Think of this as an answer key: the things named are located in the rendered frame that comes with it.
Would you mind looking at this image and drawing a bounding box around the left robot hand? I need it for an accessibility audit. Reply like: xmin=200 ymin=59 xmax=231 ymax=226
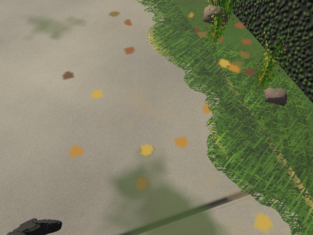
xmin=7 ymin=218 xmax=62 ymax=235

